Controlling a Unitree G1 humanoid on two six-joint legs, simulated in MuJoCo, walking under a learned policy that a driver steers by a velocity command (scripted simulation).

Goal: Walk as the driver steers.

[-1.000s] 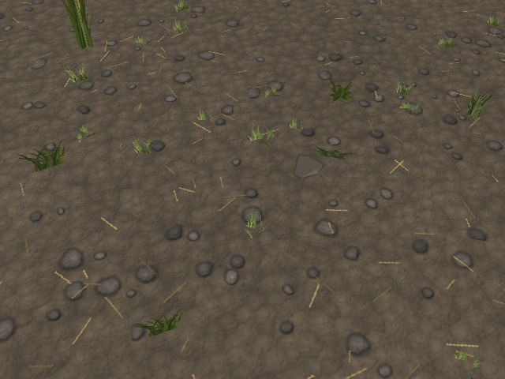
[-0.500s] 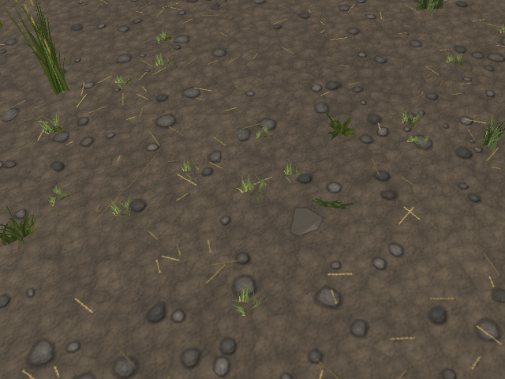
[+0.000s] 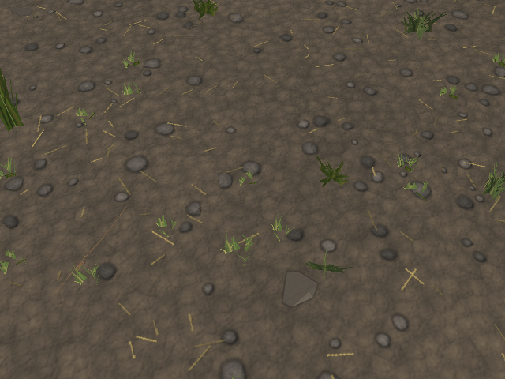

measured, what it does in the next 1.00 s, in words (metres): walks ahead, turning right: right foot, then left foot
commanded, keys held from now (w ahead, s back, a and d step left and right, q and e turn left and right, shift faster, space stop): w+e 0.58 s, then q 0.42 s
